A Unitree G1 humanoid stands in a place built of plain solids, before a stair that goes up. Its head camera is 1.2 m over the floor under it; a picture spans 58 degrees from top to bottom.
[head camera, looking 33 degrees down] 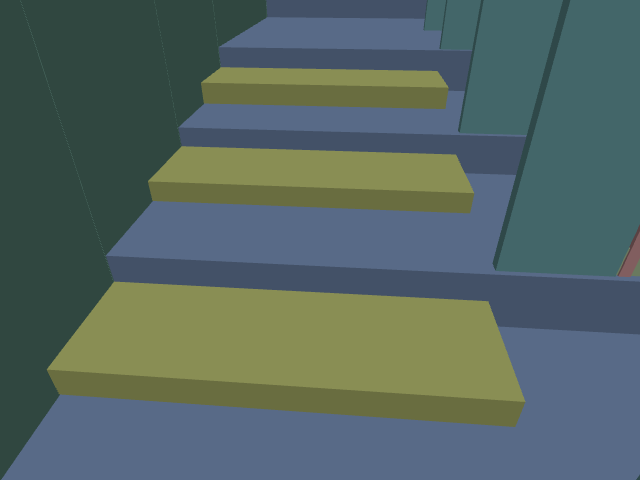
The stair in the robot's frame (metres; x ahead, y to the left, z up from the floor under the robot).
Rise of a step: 0.12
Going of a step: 0.44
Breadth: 1.46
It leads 5 degrees to the right of straight ahead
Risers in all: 6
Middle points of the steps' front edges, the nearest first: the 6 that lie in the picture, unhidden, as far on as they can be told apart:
0.85 0.13 0.13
1.29 0.09 0.25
1.74 0.06 0.35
2.18 0.02 0.46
2.62 -0.01 0.58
3.06 -0.05 0.71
